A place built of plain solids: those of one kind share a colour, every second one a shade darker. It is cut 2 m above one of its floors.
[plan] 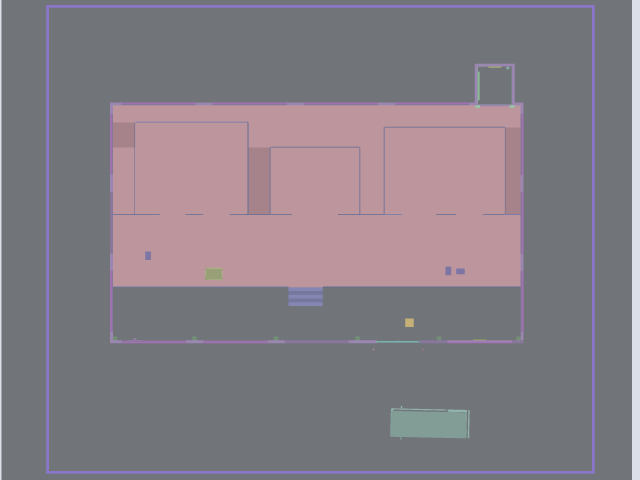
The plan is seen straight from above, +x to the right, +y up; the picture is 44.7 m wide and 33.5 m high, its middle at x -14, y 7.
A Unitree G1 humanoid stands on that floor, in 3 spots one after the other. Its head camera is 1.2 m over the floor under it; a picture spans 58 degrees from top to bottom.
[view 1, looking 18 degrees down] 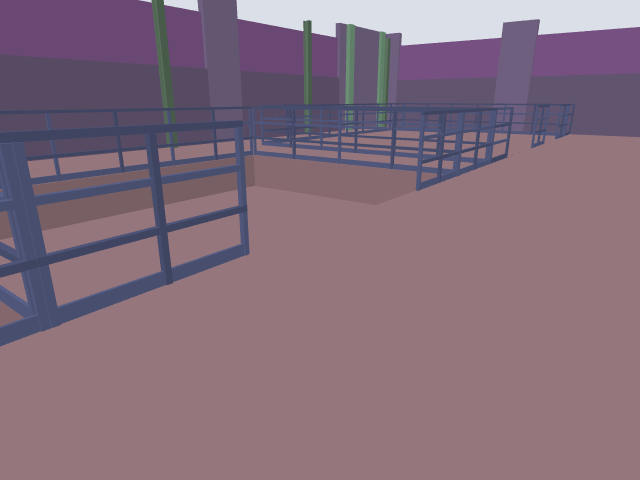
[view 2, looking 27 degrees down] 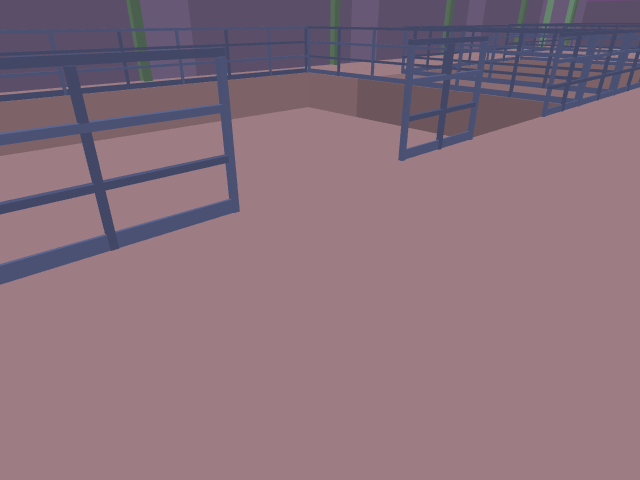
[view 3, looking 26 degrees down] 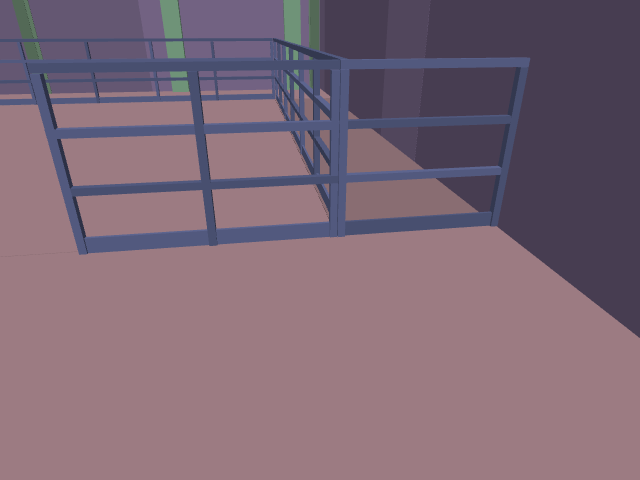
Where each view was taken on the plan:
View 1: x -18.25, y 6.30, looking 37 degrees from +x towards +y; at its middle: raised_floor_bank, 3.88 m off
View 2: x -26.65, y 6.30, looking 48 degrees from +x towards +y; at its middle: raised_floor_bank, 2.64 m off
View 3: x -1.60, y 6.30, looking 81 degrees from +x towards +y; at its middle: raised_floor_bank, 2.74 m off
